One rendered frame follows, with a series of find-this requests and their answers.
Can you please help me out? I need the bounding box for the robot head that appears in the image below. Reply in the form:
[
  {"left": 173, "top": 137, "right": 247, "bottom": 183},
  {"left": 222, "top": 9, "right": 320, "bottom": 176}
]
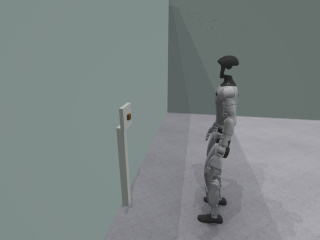
[{"left": 218, "top": 55, "right": 239, "bottom": 87}]

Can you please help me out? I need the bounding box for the robot right hand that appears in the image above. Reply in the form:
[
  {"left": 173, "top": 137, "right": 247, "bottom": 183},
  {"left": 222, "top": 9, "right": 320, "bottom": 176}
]
[{"left": 205, "top": 126, "right": 217, "bottom": 141}]

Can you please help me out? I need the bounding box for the panel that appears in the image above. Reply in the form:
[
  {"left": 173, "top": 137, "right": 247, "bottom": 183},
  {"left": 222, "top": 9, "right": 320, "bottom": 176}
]
[{"left": 116, "top": 102, "right": 132, "bottom": 207}]

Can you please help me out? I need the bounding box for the left robot foot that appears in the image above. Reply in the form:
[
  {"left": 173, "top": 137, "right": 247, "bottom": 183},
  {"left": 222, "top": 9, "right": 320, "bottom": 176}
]
[{"left": 197, "top": 213, "right": 223, "bottom": 224}]

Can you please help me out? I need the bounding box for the left robot forearm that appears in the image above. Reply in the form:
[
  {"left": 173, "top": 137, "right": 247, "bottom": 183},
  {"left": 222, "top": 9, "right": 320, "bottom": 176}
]
[{"left": 214, "top": 118, "right": 235, "bottom": 158}]

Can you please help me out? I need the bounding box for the robot left upper arm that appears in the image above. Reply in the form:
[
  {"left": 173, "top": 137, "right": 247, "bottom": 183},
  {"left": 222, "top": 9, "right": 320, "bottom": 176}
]
[{"left": 222, "top": 87, "right": 237, "bottom": 126}]

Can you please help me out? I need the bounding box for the right robot forearm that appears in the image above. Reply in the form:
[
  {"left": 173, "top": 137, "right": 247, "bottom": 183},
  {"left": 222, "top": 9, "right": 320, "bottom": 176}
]
[{"left": 212, "top": 119, "right": 219, "bottom": 129}]

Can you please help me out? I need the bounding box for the button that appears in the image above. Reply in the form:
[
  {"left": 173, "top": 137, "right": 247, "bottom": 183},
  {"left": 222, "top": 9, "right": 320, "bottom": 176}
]
[{"left": 126, "top": 113, "right": 131, "bottom": 121}]

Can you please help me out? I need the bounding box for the robot left hand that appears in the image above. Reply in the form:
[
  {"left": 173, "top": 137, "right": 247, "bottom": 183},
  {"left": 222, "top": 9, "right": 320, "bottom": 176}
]
[{"left": 204, "top": 155, "right": 223, "bottom": 180}]

